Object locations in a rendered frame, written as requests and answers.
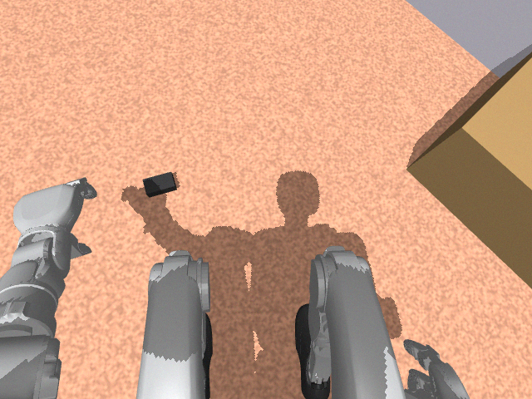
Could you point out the right robot hand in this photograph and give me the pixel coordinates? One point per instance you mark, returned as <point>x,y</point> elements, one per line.
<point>442,382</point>

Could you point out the left robot hand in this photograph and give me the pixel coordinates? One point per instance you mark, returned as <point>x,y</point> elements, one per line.
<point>57,206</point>

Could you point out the right robot foot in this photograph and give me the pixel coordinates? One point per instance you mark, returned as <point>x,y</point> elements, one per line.
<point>310,390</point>

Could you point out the left robot arm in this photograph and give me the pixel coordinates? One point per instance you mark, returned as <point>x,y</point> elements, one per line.
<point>29,293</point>

